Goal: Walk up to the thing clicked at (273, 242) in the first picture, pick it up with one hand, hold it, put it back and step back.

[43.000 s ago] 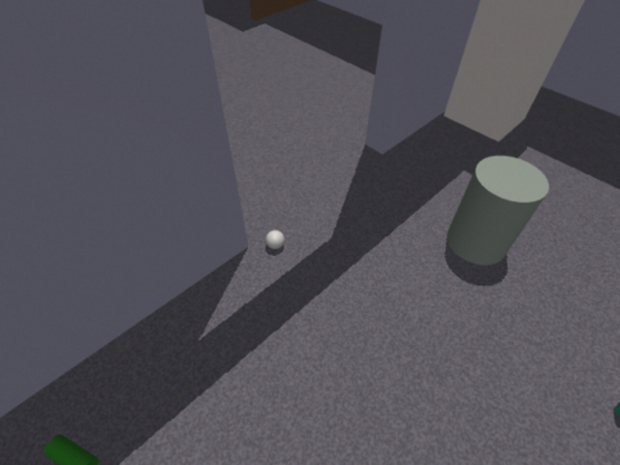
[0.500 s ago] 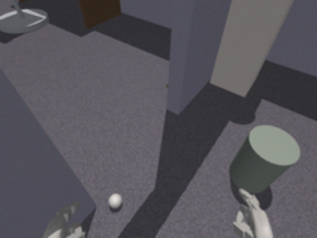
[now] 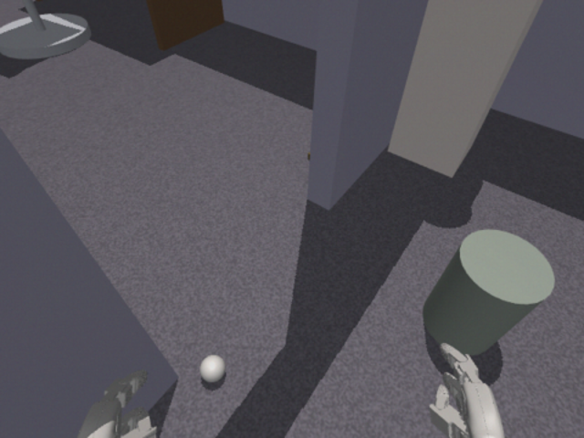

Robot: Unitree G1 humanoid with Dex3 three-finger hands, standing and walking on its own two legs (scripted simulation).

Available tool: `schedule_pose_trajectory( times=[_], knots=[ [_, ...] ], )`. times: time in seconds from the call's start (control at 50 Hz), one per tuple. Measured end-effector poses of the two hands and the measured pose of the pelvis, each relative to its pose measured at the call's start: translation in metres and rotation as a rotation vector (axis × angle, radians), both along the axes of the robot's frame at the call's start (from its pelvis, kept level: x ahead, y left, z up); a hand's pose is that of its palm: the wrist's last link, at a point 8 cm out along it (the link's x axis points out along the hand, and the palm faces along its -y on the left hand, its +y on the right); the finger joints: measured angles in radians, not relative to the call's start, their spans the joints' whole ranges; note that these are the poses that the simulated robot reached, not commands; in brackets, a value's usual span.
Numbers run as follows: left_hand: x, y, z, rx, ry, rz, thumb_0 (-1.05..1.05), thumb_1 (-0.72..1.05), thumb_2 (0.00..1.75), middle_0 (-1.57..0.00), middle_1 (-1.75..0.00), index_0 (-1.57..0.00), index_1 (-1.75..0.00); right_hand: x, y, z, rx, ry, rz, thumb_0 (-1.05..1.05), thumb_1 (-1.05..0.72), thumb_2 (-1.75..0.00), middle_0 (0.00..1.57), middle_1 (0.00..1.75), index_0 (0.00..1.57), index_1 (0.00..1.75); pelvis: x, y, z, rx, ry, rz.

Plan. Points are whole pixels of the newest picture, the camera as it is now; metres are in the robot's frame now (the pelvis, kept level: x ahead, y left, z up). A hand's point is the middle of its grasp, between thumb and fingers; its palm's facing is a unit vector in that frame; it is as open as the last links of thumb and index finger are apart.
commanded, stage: home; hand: left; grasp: from above
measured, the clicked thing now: (212, 368) +0.45 +0.22 -0.67
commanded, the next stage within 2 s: stand in 0.66 s
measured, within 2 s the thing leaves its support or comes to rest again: neither
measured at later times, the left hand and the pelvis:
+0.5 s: hand (152, 428) +0.17 +0.18 -0.05, palm faces +0.04 -0.98 -0.21, open 7.4 cm; pelvis +0.01 +0.00 +0.00, yaw +0 degrees
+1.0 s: hand out of the picture +0.14 +0.23 -0.09, palm faces +0.03 -0.94 -0.33, open 7.4 cm; pelvis +0.00 +0.00 +0.03, yaw +0 degrees
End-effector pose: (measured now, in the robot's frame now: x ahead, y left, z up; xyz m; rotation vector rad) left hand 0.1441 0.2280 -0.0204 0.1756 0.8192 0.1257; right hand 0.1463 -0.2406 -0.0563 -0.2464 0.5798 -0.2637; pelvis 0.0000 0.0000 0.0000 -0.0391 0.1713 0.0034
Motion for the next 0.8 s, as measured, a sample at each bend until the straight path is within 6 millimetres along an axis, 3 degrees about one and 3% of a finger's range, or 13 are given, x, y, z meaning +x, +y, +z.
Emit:
schedule_pose_trajectory(
  times=[0.76,0.8],
  knots=[
    [0.01,-0.001,0.0,0.001,0.002,0.001,0.01,0.9,0.9,-0.2,-0.3,-0.2,-0.3,0.01,-0.003,-0.002,0.004,0.024,-0.004,0.01,-0.9,-0.9,0.2,0.3,0.2,0.3,0.01,-0.001,-0.001,0.001,0.017,0.001],
    [0.014,0.002,-0.007,0.052,-0.025,-0.03,0.01,0.9,0.9,-0.2,-0.3,-0.2,-0.3,0.008,-0.004,-0.009,-0.025,0.104,0.055,0.01,-0.9,-0.9,0.2,0.3,0.2,0.3,0.006,-0.001,0.004,0.012,-0.032,-0.002]
  ],
)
